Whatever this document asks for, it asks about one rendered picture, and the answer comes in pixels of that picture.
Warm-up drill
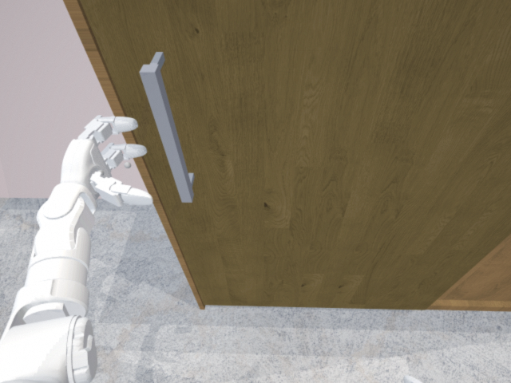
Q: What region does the wardrobe door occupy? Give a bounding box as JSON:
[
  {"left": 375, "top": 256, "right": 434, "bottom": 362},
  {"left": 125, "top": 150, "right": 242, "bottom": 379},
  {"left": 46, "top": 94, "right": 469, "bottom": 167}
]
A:
[
  {"left": 438, "top": 234, "right": 511, "bottom": 301},
  {"left": 80, "top": 0, "right": 511, "bottom": 310}
]

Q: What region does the left robot upper arm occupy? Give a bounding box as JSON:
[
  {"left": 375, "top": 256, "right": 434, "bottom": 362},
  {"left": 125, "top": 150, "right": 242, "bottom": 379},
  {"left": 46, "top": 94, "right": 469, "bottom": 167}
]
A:
[{"left": 0, "top": 315, "right": 97, "bottom": 383}]

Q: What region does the handle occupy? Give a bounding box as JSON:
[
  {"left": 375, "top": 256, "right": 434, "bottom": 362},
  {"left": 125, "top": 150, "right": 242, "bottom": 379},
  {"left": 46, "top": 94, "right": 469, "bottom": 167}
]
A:
[{"left": 139, "top": 52, "right": 195, "bottom": 203}]

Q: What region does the left robot forearm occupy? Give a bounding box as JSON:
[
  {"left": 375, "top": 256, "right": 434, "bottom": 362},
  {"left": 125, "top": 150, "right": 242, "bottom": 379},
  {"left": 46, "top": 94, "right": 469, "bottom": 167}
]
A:
[{"left": 0, "top": 183, "right": 97, "bottom": 347}]

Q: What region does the left robot hand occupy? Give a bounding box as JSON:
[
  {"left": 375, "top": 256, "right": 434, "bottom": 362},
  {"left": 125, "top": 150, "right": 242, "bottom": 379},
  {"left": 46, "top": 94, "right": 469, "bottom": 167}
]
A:
[{"left": 60, "top": 115, "right": 153, "bottom": 207}]

